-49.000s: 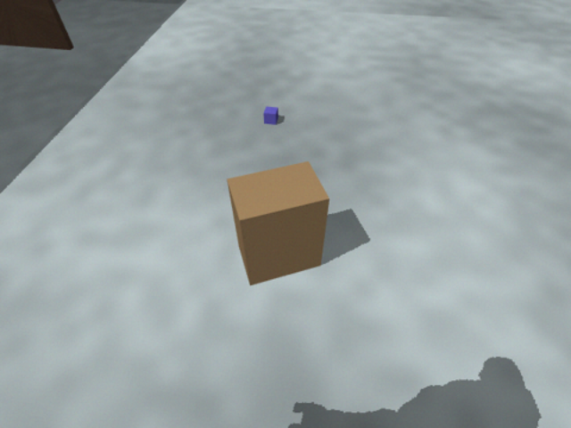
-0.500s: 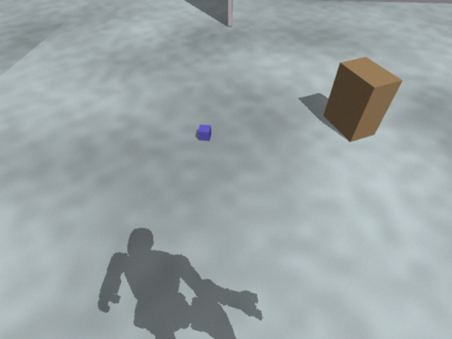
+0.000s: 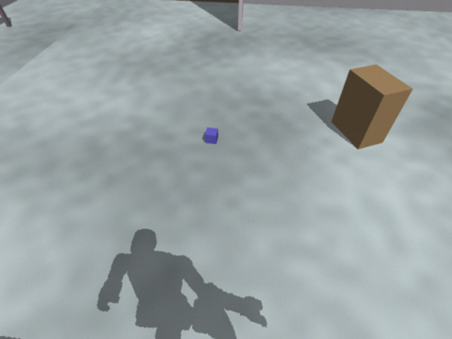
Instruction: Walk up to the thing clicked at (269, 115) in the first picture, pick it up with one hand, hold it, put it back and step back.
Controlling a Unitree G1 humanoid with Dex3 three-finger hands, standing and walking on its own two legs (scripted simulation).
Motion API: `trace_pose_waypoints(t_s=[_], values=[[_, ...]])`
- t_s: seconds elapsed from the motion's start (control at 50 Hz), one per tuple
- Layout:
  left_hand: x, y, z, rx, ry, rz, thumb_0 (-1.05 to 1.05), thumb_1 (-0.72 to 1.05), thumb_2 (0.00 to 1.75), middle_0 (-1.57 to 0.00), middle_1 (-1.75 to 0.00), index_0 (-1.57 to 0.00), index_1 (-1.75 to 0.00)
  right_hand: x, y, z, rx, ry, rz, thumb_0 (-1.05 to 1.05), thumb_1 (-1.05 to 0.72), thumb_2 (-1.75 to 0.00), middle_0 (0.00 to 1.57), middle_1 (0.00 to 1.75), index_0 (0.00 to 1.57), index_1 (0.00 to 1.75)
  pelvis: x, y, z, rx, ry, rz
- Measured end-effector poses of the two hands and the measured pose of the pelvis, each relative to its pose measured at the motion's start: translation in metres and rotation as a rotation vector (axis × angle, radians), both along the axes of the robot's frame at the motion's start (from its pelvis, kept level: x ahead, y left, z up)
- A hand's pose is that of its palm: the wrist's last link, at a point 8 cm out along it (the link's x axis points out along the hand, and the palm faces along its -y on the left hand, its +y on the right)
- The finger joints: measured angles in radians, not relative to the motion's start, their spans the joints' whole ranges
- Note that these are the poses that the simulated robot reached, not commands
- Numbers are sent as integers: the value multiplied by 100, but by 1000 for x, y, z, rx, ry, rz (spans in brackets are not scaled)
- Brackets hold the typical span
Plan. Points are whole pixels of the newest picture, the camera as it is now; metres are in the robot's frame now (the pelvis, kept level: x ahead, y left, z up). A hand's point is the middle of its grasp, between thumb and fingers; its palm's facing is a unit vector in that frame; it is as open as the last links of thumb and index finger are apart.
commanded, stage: walk up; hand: left
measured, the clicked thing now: (211, 135) +1.46 +0.18 -0.74
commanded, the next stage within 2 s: none
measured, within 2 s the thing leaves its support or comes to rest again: neither
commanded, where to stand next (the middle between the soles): +1.07 -0.05 m, yaw -2 degrees
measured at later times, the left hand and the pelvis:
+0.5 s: hand (88, 296) +0.23 +0.32 -0.15, palm faces -0.08 -0.94 -0.33, open 7.4 cm; pelvis +0.16 +0.04 -0.01, yaw -2 degrees
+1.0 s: hand (138, 216) +0.43 +0.26 -0.14, palm faces -0.02 -0.93 -0.38, open 7.4 cm; pelvis +0.40 -0.02 -0.01, yaw -1 degrees
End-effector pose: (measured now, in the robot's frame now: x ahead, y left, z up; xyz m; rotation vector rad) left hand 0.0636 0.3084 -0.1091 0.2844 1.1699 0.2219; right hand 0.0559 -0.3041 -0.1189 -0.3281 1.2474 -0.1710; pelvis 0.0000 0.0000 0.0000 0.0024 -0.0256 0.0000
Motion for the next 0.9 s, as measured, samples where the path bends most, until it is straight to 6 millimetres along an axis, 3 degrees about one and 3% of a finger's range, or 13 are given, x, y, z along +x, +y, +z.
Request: trace_pose_waypoints(t_s=[0.16,0.22,0.28,0.44,0.58,0.64,0.7,0.8,0.9], values=[[-16,54,-4,33,66,50,0,90,90,-20,-30,-20,-30,59,3,21,-52,-62,50,1,-90,-90,20,30,21,30,36,27,-4,-14,-11,20],[-1,79,-20,42,95,44,1,90,90,-20,-30,-20,-30,80,8,20,-99,-119,43,1,-90,-90,20,30,21,30,58,44,-20,-10,-17,14],[28,86,-27,45,111,19,1,90,90,-20,-30,-20,-30,85,15,18,-114,-147,-1,0,-90,-90,20,30,21,30,76,52,-24,11,-26,6],[127,65,-9,-7,34,-73,1,91,90,-20,-30,-20,-30,102,31,18,-50,-89,-43,1,-90,-89,20,30,21,30,135,49,-8,33,-34,-25],[227,37,6,34,-10,-135,1,90,90,-20,-30,-20,-30,149,9,-9,4,-55,-75,1,-90,-89,21,30,21,31,203,23,-16,48,-24,-43],[273,20,8,70,-66,-135,1,90,90,-20,-30,-20,-30,181,-11,-28,11,-34,-73,1,-90,-89,20,30,21,31,235,5,-27,21,-27,-38],[302,3,17,78,-129,-122,0,90,90,-20,-30,-20,-30,222,-20,-31,20,-27,-54,1,-90,-89,20,30,21,30,260,-8,-24,24,-31,-36],[323,-13,30,77,-112,-94,0,90,90,-20,-30,-20,-30,298,-30,-14,36,-94,-8,1,-90,-90,20,30,21,30,304,-18,-8,16,-20,-34],[338,-15,27,67,-49,-69,0,90,90,-20,-30,-20,-30,363,-37,2,26,-116,35,1,-90,-90,20,30,20,30,351,-24,-2,2,-4,-29]])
